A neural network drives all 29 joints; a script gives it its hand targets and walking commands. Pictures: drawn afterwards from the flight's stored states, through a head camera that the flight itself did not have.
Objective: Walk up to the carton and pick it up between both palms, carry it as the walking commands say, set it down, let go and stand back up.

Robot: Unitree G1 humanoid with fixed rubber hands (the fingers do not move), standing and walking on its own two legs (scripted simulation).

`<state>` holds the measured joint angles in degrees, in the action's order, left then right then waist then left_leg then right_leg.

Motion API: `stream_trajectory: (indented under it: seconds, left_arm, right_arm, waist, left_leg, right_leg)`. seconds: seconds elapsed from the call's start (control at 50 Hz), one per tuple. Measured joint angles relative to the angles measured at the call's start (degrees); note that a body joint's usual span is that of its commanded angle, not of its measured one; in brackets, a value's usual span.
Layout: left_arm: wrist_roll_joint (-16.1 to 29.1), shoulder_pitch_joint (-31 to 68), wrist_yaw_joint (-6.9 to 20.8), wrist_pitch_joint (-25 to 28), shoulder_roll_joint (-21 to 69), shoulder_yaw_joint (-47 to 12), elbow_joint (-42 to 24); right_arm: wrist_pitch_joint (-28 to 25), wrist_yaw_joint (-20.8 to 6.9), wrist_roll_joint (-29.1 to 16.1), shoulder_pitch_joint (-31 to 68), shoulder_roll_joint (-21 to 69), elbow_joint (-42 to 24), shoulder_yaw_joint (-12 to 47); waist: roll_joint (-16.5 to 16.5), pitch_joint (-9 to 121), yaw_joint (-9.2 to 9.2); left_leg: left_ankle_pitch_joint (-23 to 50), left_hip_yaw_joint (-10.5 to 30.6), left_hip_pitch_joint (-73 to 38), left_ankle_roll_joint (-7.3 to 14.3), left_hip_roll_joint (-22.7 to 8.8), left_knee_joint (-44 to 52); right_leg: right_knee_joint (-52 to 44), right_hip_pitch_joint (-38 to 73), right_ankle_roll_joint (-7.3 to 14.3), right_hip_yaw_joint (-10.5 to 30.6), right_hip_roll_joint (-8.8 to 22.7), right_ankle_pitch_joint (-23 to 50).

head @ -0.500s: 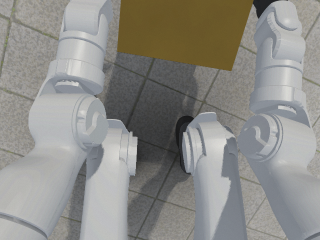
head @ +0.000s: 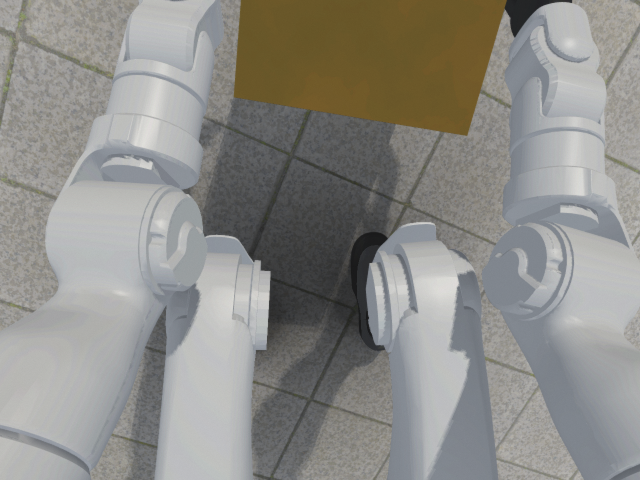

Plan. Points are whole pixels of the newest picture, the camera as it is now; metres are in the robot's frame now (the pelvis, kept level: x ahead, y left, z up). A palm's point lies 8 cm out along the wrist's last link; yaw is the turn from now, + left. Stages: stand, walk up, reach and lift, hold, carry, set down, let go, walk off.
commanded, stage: set down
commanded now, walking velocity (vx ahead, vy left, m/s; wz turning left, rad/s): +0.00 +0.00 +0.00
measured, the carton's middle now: (356, 13) +0.53 -0.07 -0.24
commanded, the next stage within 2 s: let go in 1.72 s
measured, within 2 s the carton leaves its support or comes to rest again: rests again in 0.08 s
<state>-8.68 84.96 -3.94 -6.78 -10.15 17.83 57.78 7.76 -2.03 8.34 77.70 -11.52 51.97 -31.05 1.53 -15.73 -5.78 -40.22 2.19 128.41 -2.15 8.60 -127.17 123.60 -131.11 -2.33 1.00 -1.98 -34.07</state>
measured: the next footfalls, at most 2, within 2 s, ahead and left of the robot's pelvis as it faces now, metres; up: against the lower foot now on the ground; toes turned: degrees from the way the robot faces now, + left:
none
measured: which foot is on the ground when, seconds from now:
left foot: down 0.00-1.00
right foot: down 0.00-1.00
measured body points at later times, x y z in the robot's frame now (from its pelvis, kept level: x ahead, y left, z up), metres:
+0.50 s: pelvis -0.03 -0.01 +0.00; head +0.34 -0.02 +0.25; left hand +0.57 +0.11 -0.16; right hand +0.51 -0.26 -0.16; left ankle +0.07 +0.11 -0.34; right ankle +0.10 -0.12 -0.34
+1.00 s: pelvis -0.01 -0.01 +0.10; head +0.33 -0.03 +0.40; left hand +0.58 +0.11 -0.01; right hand +0.51 -0.27 -0.01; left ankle +0.07 +0.11 -0.34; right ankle +0.10 -0.12 -0.34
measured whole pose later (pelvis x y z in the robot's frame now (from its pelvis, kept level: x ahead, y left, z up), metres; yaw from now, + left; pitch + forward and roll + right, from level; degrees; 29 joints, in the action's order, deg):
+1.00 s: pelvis -0.01 -0.01 +0.10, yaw +0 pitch +46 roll +1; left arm 2.8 78.3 -5.1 -12.0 -19.0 8.9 56.5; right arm 10.2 4.3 -5.2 70.7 -16.1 50.2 -18.2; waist 1.5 -2.0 -6.1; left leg -33.0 1.4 117.4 -1.2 4.5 -104.1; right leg 101.3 -120.6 -0.8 1.3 -2.0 -27.0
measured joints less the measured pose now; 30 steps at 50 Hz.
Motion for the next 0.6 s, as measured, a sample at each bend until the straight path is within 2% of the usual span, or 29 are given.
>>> stream_trajectory:
  seconds: [0.08, 0.16, 0.28, 0.42, 0.6]
  left_arm:
    - [3.8, -0.13, -0.76, 0.61, -2.46, -5.46, 2.31]
    - [10.35, -1.21, -2.71, 0.84, -5.84, -11.6, 2.96]
    - [17.56, 1.17, -3.16, 0.47, -10.13, -17.66, 4.77]
    - [18.62, 5.33, -2.08, 0.33, -12.06, -18.19, 8.93]
    - [18.24, 2.02, -2.91, -1.55, -12.3, -16.41, 4.31]
  right_arm:
    - [-2.01, 2.2, -2.53, 0.68, -1.74, 4.75, 3.73]
    - [-4.35, 5.14, -8.47, 0.87, -4.38, 8.04, 8.14]
    - [-4.98, 6.24, -15.84, 3.51, -8.71, 11.74, 13.29]
    - [-4.66, 5.84, -18.44, 7.02, -10.34, 15.78, 16.14]
    - [-2.16, 7.48, -18.75, 3.84, -8.86, 8.55, 17.8]
  waist:
    - [-0.18, -2.16, 0.13]
    - [-0.31, -5.25, 0.1]
    - [-0.76, -7.23, 0.02]
    - [-1.23, -6.15, -0.26]
    - [-0.55, -2.89, -0.24]
  left_leg:
    - [0.5, 0.1, -0.82, -0.12, -0.14, 0.08]
    - [1.75, 0.1, -1.73, -0.05, -0.53, 0.92]
    - [3.55, -0.33, -1.98, 0.14, -1.4, 1.24]
    - [4.55, -0.38, -1.27, -0.03, -2.23, 0.84]
    - [4.19, -0.95, -2.84, 0.35, -3.52, 3.21]
  right_leg:
    - [-0.22, 0.93, -0.02, -0.15, -0.01, 0.51]
    - [-1.2, 2.06, 0.11, -0.4, 0.24, 1.67]
    - [-1.52, 2.24, 0.82, -0.75, 0.84, 3.63]
    - [-1.16, 1.34, 1.53, -1.25, 1.15, 4.9]
    - [-3.33, 2.22, 1.63, -0.82, 0.42, 5.1]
